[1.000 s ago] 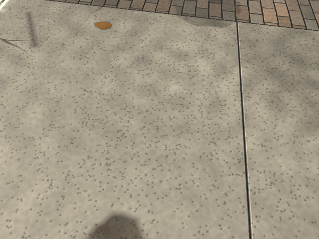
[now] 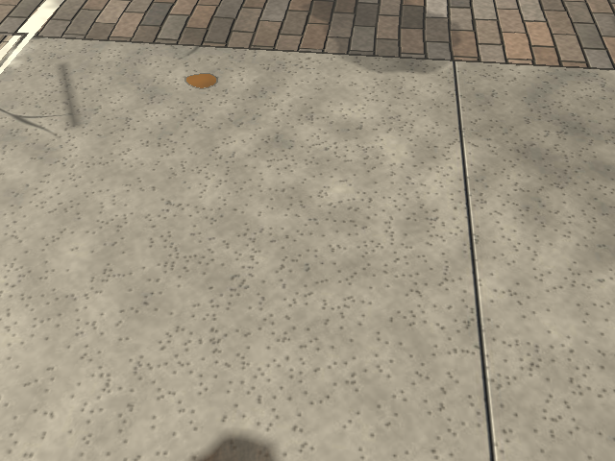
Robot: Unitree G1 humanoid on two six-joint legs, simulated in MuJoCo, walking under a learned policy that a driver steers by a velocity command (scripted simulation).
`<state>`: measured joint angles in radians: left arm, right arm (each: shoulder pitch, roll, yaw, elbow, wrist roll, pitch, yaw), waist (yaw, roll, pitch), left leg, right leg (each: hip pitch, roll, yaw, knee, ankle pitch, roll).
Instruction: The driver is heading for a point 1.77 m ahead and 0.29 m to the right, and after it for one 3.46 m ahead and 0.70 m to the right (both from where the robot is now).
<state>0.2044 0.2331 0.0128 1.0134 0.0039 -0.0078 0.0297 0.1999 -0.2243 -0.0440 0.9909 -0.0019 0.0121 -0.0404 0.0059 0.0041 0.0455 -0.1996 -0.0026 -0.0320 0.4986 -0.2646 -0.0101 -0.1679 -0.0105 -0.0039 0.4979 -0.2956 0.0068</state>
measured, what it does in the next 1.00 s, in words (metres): walks ahead: right foot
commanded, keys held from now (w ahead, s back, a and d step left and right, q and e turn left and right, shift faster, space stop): no key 0.18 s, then w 0.82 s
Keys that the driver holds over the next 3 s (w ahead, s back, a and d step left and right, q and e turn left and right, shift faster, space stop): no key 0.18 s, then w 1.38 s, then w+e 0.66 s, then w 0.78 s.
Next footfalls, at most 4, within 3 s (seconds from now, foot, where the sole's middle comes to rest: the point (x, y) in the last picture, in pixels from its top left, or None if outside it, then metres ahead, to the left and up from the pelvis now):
0.86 right None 0.42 -0.12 -0.77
1.44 left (277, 365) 0.74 0.11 -0.77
1.98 right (376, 270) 1.03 -0.14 -0.77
2.50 left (340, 182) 1.37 -0.06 -0.77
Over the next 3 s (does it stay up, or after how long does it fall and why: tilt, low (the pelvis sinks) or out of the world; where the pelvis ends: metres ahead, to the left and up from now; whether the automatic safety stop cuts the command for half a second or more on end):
stays up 1.43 -0.22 -0.01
